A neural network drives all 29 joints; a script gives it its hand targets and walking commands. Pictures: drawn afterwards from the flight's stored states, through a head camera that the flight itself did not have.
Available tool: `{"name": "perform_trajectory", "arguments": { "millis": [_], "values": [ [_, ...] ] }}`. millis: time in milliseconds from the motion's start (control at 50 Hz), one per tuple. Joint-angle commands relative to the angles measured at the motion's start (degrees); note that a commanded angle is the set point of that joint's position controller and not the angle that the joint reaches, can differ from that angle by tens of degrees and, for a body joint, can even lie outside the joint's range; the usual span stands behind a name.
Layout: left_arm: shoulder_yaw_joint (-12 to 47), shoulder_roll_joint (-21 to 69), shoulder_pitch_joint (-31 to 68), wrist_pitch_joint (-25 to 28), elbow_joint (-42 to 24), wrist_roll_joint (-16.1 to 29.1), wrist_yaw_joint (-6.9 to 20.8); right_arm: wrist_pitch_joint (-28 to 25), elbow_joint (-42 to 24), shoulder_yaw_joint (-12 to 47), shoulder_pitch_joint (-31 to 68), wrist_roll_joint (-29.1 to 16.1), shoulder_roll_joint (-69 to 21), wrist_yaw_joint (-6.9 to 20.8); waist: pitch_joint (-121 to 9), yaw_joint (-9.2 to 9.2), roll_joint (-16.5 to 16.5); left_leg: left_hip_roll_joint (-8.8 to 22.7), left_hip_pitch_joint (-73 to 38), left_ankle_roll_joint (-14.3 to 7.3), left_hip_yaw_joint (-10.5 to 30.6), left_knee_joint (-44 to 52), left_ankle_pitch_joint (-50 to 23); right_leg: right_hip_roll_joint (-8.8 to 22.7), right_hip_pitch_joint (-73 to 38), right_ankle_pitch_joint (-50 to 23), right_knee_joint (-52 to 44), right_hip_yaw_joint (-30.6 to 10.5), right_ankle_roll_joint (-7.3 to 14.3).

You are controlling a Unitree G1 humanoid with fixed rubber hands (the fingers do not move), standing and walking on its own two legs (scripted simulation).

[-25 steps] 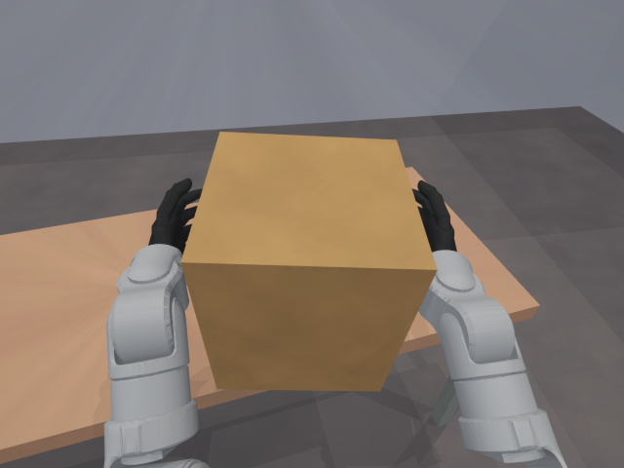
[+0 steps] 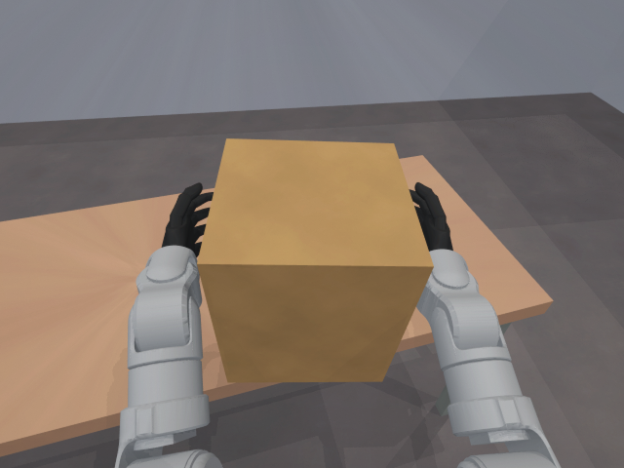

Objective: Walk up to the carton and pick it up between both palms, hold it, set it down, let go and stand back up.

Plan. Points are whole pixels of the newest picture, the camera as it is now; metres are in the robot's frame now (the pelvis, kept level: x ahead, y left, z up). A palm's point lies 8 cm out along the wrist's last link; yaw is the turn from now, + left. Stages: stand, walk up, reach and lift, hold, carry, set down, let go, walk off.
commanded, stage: set down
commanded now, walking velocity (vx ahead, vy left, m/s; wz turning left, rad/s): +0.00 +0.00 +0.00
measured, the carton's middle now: (308, 266) +0.36 -0.02 +0.10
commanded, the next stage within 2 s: none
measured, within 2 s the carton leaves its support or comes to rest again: neither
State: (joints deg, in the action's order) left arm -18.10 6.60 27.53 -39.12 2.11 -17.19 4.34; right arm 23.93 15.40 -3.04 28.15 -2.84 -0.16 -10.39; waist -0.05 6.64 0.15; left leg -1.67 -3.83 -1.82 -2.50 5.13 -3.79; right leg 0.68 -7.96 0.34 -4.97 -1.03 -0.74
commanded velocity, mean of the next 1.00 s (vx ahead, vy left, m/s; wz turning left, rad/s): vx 0.00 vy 0.00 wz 0.00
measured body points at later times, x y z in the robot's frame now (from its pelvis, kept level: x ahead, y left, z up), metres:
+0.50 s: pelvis +0.00 -0.01 +0.00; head -0.01 -0.02 +0.45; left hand +0.38 +0.13 +0.11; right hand +0.37 -0.17 +0.11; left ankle +0.02 +0.10 -0.76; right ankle -0.03 -0.13 -0.76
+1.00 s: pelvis +0.01 +0.00 +0.00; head +0.02 +0.00 +0.45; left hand +0.41 +0.15 +0.07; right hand +0.40 -0.16 +0.08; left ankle +0.02 +0.10 -0.76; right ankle -0.03 -0.13 -0.76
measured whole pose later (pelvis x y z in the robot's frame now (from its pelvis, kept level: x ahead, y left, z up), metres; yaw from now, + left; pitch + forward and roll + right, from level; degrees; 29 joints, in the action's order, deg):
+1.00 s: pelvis +0.01 +0.00 +0.00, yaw +2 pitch +10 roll +0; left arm -21.4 3.1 33.3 -4.8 42.1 -15.5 1.7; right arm 1.0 38.2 -16.7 30.0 12.4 -5.3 -7.3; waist -11.2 3.0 0.7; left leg -1.6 10.6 -1.9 -0.6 5.0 -5.1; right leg 0.5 6.0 0.1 -4.4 0.9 -0.3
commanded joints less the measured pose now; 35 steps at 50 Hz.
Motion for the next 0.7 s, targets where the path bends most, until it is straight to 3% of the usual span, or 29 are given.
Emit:
{"name": "perform_trajectory", "arguments": {
  "millis": [0,140,280,360,440,560,680],
  "values": [
    [21.41,20.97,26.09,2.76,-6.01,7.67,6.62,-3.54,-11.53,18.33,28.20,-4.16,-20.15,4.77,-19.37,-0.61,0.64,2.02,-15.62,0.43,2.08,-2.99,-14.07,-3.30,3.19,-16.36,2.88,1.52,-1.20],
    [17.83,19.81,25.24,4.95,-2.01,5.68,6.11,-5.07,-9.46,19.66,28.40,-3.77,-22.24,5.70,-18.27,-4.04,-2.43,1.45,-9.03,-2.03,1.16,0.00,-6.01,-2.04,-0.11,-15.07,4.59,-0.09,-2.38],
    [16.70,19.36,29.50,11.03,3.00,4.93,6.79,-8.30,-2.00,15.00,27.67,0.22,-23.57,6.38,-20.13,-2.35,0.66,0.90,-7.24,-2.35,1.02,0.05,-3.52,-1.78,1.78,-14.04,4.92,-0.07,-2.22],
    [15.72,19.68,29.61,15.31,8.48,4.86,7.19,-10.54,0.79,12.92,27.11,3.53,-24.64,6.38,-21.59,-1.67,-0.01,0.67,-5.46,-2.59,1.54,-0.33,-4.08,-1.83,1.45,-16.32,5.12,0.43,-2.18],
    [14.12,19.83,30.14,20.39,13.77,4.11,7.24,-13.26,4.16,10.60,26.89,6.54,-25.68,7.00,-22.90,-1.84,-0.23,0.41,-3.15,-2.87,1.77,-0.04,-4.25,-2.20,1.21,-17.71,5.34,0.84,-2.04],
    [11.44,20.02,30.07,28.02,21.72,2.80,6.64,-17.93,8.93,9.00,26.86,10.08,-27.65,8.27,-24.66,-3.74,-1.14,0.39,0.28,-3.00,2.26,-0.38,-5.41,-2.63,0.76,-18.71,5.75,1.11,-1.47],
    [12.64,21.14,34.70,34.11,27.41,3.37,5.37,-21.65,14.17,6.32,28.35,12.90,-29.63,9.07,-29.12,-3.83,0.68,0.39,1.18,-2.52,2.54,-2.57,-5.59,-2.85,5.19,-15.29,5.94,1.52,-0.18]
  ]
}}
